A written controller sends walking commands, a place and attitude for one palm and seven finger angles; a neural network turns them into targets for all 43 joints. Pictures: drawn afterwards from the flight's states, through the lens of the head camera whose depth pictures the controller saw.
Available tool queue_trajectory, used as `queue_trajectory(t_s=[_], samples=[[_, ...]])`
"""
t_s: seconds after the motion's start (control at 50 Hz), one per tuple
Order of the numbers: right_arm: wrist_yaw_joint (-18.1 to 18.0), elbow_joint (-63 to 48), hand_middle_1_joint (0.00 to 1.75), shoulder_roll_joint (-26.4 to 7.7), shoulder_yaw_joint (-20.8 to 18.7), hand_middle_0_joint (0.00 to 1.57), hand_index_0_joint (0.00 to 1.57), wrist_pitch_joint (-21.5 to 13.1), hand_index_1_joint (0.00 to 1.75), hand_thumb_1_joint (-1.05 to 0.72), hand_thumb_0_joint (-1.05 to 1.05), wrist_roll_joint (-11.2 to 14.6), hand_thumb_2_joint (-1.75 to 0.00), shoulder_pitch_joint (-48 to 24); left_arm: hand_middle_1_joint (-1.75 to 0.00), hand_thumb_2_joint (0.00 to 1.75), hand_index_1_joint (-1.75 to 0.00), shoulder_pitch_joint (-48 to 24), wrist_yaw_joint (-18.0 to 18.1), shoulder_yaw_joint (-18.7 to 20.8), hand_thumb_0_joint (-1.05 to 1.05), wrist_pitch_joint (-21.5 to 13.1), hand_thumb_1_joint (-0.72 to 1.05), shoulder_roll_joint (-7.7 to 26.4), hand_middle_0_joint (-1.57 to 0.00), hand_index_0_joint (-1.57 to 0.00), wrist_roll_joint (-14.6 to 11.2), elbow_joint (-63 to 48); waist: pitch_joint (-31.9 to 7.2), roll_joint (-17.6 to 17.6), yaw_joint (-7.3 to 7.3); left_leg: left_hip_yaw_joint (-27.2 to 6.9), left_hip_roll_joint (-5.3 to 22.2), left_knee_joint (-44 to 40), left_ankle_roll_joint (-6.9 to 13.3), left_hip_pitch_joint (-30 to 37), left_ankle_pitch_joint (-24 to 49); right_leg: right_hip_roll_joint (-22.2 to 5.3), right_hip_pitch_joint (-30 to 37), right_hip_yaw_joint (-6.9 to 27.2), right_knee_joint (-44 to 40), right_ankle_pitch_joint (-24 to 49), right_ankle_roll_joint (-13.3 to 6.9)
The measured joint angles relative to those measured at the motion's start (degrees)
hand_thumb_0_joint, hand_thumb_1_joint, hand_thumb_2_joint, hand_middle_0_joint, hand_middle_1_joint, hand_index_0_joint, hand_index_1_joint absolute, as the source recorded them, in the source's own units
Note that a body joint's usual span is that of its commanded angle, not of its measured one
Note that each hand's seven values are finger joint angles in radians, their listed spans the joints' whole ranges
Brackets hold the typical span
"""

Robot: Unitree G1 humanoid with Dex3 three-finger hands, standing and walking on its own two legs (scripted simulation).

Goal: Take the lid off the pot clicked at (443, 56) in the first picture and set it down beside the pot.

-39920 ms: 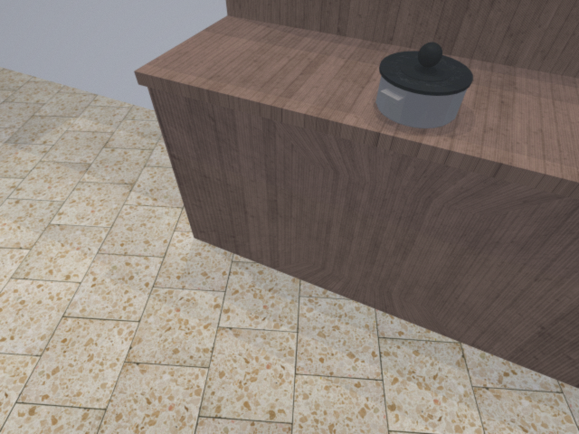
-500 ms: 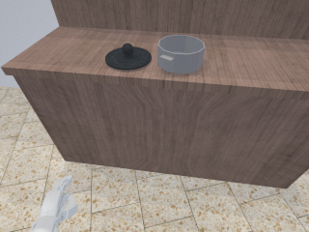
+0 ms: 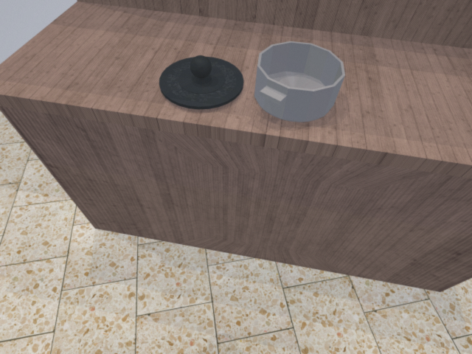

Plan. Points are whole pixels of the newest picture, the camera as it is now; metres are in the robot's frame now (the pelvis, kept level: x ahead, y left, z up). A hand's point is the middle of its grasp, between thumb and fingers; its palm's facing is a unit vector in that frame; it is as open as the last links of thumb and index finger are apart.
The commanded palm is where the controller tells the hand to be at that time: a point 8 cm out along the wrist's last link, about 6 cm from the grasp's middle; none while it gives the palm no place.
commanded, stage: stop stepping back and stand still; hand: left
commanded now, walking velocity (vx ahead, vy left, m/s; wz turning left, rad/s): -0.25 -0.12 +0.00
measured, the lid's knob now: (200, 66) +0.71 +0.13 +0.08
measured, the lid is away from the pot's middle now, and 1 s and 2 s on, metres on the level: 0.23 0.23 0.23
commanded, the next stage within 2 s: let the arm hang, fingers relaxed in 0.38 s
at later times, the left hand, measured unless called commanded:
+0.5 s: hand out of the picture +0.12 +0.17 -0.17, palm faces +0.01 -0.98 -0.21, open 7.3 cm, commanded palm none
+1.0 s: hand out of the picture +0.01 +0.16 -0.17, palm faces +0.05 -0.98 -0.20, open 7.2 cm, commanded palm none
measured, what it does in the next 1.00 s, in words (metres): steps on the spot: right foot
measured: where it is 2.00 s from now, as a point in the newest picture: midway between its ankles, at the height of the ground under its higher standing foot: outside the picture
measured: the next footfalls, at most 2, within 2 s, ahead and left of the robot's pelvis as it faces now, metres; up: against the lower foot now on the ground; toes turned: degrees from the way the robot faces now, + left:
right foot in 0.08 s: +0.05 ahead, -0.13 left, +0.00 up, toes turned -2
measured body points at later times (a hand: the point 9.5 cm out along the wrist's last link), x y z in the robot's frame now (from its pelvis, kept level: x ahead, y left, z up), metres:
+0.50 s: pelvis +0.02 -0.01 +0.00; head +0.08 -0.01 +0.44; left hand +0.12 +0.22 -0.16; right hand +0.00 -0.24 -0.16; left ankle -0.09 +0.08 -0.73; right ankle +0.01 -0.13 -0.73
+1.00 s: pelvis -0.02 -0.02 +0.00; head -0.01 -0.01 +0.45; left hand +0.01 +0.21 -0.16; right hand -0.04 -0.22 -0.15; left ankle -0.09 +0.08 -0.73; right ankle +0.01 -0.13 -0.73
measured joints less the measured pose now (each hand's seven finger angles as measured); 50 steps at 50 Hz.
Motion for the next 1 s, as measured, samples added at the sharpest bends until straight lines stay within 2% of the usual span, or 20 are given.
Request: queue_trajectory(t_s=[0.04,0.06,0.08,0.1,0.2,0.24,0.32,0.38,0.44,0.5,0.62,0.72,1.0], samples=[[-0.1,0.5,0.30,-0.6,-0.2,0.21,0.20,0.1,0.30,-0.96,-0.02,-0.2,-0.90,0.0,-0.30,0.90,-0.30,-1.8,-0.3,-0.3,0.00,-0.2,0.92,-0.6,-0.19,-0.20,0.1,-0.4,0.6,0.7,-0.24,0.1,-0.1,-1.6,0.0,2.1,0.4,-0.5,0.4,-0.9,-3.1,2.4,-0.3],[0.0,1.0,0.30,-0.9,-0.2,0.21,0.20,0.3,0.30,-0.97,-0.02,-0.1,-0.90,0.1,-0.30,0.90,-0.30,-2.6,-0.5,-0.4,0.00,-0.4,0.91,-0.7,-0.19,-0.20,0.2,-0.8,0.9,0.7,-0.23,0.2,-0.2,-1.8,-0.2,3.0,0.3,-0.7,0.9,-1.1,-5.9,5.6,-0.4],[0.0,1.5,0.30,-1.0,-0.1,0.21,0.20,0.7,0.30,-0.97,-0.02,0.0,-0.90,0.4,-0.30,0.90,-0.30,-3.2,-0.5,-0.4,0.00,-0.7,0.91,-0.6,-0.19,-0.20,0.3,-1.4,0.9,0.3,-0.17,0.5,-0.5,-1.4,-0.4,3.5,0.0,-0.9,1.6,-1.0,-8.8,11.9,-0.7],[0.1,2.1,0.30,-1.1,-0.1,0.21,0.20,1.1,0.30,-0.96,-0.02,0.2,-0.90,0.8,-0.30,0.90,-0.30,-3.8,-0.4,-0.4,0.01,-1.0,0.91,-0.5,-0.19,-0.20,0.4,-1.7,0.9,0.0,-0.10,0.6,-0.7,-0.4,-0.6,3.7,-0.6,-1.1,2.4,-0.9,-9.6,13.8,-0.7],[0.3,4.8,0.30,-1.5,-1.2,0.21,0.20,2.9,0.29,-0.94,-0.01,0.8,-0.90,1.4,-0.30,0.90,-0.30,-6.4,-0.1,-0.8,0.00,-0.9,0.91,-0.8,-0.20,-0.20,0.6,-2.4,-0.1,0.4,-1.00,0.5,0.1,2.7,-1.8,2.3,-2.0,-0.5,3.0,-1.3,-9.9,7.9,-0.2],[0.3,5.2,0.30,-1.2,-1.4,0.20,0.20,3.1,0.29,-0.93,-0.01,0.7,-0.90,1.4,-0.30,0.90,-0.30,-7.6,0.2,-0.8,0.00,-0.6,0.91,-0.7,-0.20,-0.20,0.6,-2.6,0.4,0.2,-1.44,0.7,0.3,2.6,-1.8,1.8,-1.8,-0.3,2.4,-1.2,-9.9,8.4,-0.1],[0.2,5.5,0.30,-0.4,-1.6,0.20,0.20,3.3,0.29,-0.92,0.00,0.5,-0.90,2.0,-0.30,0.90,-0.30,-8.9,0.4,-0.4,0.00,-0.3,0.91,-0.7,-0.20,-0.20,0.5,-3.0,2.0,-0.7,-1.72,1.3,0.4,3.7,-2.0,0.8,0.9,-0.4,1.3,-1.3,-8.8,11.0,-1.3],[0.4,5.3,0.30,-0.5,-1.7,0.20,0.20,3.6,0.29,-0.92,0.00,0.3,-0.90,3.6,-0.30,0.90,-0.30,-8.3,0.3,-0.5,0.00,0.2,0.91,-0.9,-0.20,-0.20,0.6,-3.3,1.4,-0.1,-1.84,1.1,0.9,3.1,-1.9,0.6,0.9,-0.1,1.0,-1.9,-9.4,11.7,-1.7],[0.5,5.9,0.30,-0.8,-1.7,0.20,0.20,3.7,0.29,-0.91,0.00,0.1,-0.90,4.5,-0.30,0.90,-0.30,-7.8,0.4,-0.4,0.00,0.3,0.91,-1.0,-0.20,-0.21,0.8,-3.0,0.3,1.0,-1.71,0.5,1.6,1.5,-1.7,0.2,-3.9,0.7,0.6,-2.4,-10.8,8.4,-0.6],[0.3,6.6,0.30,0.1,-1.2,0.20,0.20,3.3,0.29,-0.91,0.00,0.0,-0.90,4.1,-0.30,0.90,-0.30,-7.4,0.6,-0.2,0.01,0.3,0.91,-1.0,-0.20,-0.20,0.5,-2.0,1.6,0.0,-1.51,1.1,1.3,1.5,-1.8,0.5,-1.5,0.4,0.9,-1.9,-10.9,10.1,-0.6],[-0.2,7.1,0.30,1.2,-0.5,0.20,0.20,2.6,0.29,-0.91,0.00,0.2,-0.90,5.0,-0.30,0.90,-0.30,-5.2,0.5,-0.4,0.01,0.2,0.91,-1.9,-0.20,-0.20,0.3,-0.3,1.3,0.0,-1.18,1.2,1.2,-1.0,-1.7,2.6,-1.1,0.5,2.5,-1.9,-12.6,10.8,-0.6],[-0.3,8.3,0.30,1.2,-0.5,0.20,0.20,2.5,0.29,-0.93,0.01,0.3,-0.90,4.9,-0.30,0.90,-0.30,-3.6,0.5,-0.7,0.01,-0.1,0.91,-2.8,-0.20,-0.20,0.3,1.3,1.1,0.3,-0.83,1.2,1.3,-1.4,-1.8,3.9,-0.4,0.5,4.2,-1.9,-13.7,11.9,-0.7],[0.5,10.5,0.30,1.7,0.3,0.20,0.20,1.9,0.29,-0.92,0.00,0.0,-0.90,6.2,-0.30,0.90,-0.30,-0.9,0.3,-0.6,0.00,-0.1,0.93,-2.3,-0.20,-0.20,0.6,4.6,-0.1,0.2,-0.03,1.4,1.5,-2.6,-1.8,4.4,2.0,0.8,5.5,-1.7,-16.7,15.3,-1.0]])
